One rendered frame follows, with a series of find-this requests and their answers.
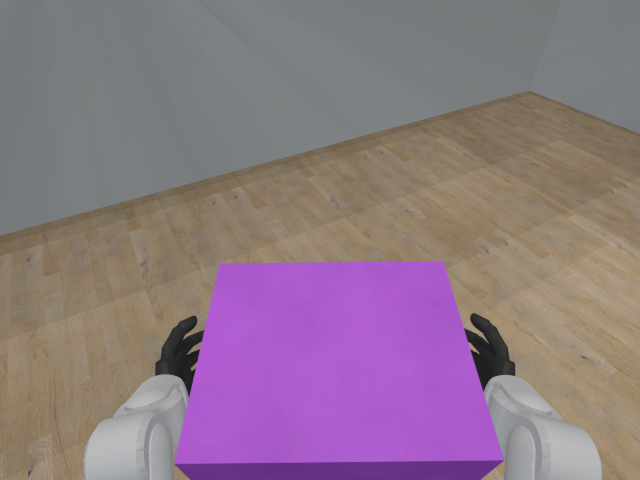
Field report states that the right robot hand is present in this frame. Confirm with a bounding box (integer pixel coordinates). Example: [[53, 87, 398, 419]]
[[464, 313, 515, 392]]

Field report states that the robot right forearm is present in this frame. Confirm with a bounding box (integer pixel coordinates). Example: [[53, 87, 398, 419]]
[[484, 375, 602, 480]]

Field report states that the carton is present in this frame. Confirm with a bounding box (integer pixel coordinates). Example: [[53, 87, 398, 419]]
[[174, 261, 504, 480]]

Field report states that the left robot hand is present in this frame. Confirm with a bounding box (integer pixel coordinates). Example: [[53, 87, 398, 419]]
[[155, 316, 204, 396]]

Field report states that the robot left forearm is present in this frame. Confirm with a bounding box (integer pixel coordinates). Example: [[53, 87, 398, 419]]
[[83, 374, 189, 480]]

